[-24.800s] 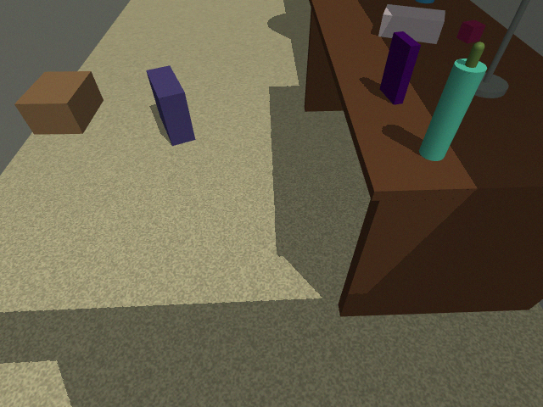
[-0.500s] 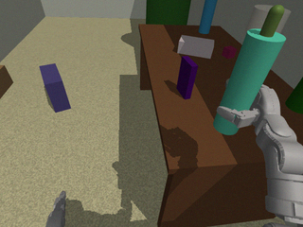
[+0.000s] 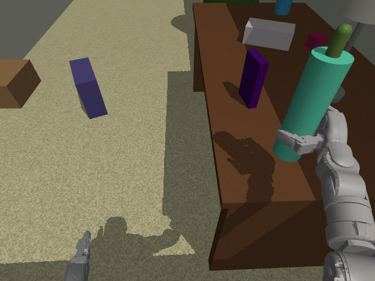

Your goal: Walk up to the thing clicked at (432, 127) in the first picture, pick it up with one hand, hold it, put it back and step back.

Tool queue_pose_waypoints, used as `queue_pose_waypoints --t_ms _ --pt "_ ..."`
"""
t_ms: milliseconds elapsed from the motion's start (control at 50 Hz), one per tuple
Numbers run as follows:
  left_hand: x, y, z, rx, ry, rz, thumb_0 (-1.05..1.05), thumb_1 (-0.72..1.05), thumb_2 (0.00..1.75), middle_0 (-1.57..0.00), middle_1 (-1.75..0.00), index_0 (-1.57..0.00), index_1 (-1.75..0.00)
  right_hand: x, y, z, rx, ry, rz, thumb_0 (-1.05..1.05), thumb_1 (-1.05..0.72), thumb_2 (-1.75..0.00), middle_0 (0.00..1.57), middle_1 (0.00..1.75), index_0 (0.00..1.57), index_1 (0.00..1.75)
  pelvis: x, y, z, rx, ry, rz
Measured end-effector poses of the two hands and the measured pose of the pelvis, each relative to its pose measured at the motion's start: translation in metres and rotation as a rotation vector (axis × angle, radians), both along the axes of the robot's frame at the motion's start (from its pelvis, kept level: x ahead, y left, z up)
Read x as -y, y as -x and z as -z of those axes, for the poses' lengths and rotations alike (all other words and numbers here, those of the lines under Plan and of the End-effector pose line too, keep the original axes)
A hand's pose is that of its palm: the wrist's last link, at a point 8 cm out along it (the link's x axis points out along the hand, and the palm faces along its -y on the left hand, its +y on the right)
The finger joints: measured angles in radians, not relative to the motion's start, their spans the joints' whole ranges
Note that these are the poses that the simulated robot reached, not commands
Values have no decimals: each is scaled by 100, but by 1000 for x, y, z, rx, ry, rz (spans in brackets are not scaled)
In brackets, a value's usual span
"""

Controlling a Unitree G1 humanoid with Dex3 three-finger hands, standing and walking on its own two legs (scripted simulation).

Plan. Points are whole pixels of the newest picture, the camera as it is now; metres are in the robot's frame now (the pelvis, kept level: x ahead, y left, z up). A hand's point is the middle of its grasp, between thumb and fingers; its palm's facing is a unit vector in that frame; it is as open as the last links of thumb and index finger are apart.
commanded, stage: crouch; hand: right
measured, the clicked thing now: (309, 102) +0.41 -0.19 +0.20
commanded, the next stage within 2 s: lower in 0.44 s
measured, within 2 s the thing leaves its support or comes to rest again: rests again in 1.46 s
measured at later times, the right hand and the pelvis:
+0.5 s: hand (295, 128) +0.44 -0.21 +0.10, palm faces +0.20 +0.98 -0.02, open 9.6 cm; pelvis +0.00 -0.01 -0.01, yaw +0 degrees
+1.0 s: hand (286, 140) +0.45 -0.21 +0.05, palm faces +0.20 +0.98 -0.01, open 9.6 cm; pelvis +0.00 -0.01 -0.02, yaw +1 degrees
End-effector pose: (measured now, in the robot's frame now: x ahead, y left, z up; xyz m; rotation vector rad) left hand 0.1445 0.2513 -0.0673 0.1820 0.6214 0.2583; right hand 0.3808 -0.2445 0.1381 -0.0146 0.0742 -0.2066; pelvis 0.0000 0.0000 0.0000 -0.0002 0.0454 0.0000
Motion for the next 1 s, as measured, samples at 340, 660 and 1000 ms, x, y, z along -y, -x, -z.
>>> queue_pose_waypoints --t_ms 340,660,1000 --pt "-4 4 1 -63 -25 -30 -2 -53 6 -6 -4 -6 -5 8 -23 26 20 2 -5 -2 45 -110 79 116 81 118 5 -2 4 -53 -8 -6" --pt "0 4 0 -70 -35 -36 -2 -53 6 -6 -4 -6 -5 14 -36 45 13 -6 -6 -2 45 -110 79 116 81 118 10 -3 8 -95 -15 -8" --pt "-1 10 -1 -63 -79 -20 -2 -54 7 -6 -4 -5 -5 14 -43 90 3 -11 -8 -2 45 -110 78 117 81 119 14 0 21 -160 -23 -17"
